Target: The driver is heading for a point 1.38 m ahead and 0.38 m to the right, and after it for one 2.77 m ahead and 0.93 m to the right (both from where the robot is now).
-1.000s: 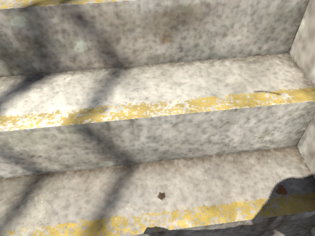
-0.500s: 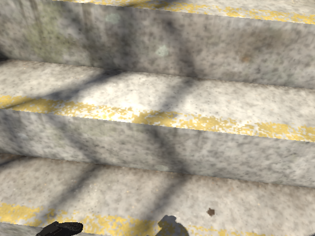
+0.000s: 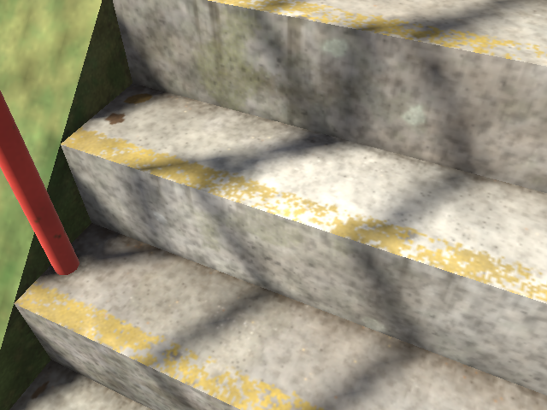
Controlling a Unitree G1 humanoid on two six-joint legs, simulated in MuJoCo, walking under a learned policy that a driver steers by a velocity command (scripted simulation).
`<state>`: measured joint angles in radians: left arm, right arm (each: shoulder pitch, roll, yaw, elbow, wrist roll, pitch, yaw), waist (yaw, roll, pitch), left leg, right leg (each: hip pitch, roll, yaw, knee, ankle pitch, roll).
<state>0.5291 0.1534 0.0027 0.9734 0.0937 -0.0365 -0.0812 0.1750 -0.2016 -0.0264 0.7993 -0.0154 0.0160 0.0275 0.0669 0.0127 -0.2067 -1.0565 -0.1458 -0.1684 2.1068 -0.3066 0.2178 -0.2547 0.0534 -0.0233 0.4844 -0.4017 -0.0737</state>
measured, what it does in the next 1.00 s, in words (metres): climbs, turning right: left foot 0.22 m higher, then right foot 0.22 m higher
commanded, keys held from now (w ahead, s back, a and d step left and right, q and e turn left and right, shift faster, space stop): w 0.10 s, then w+e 0.90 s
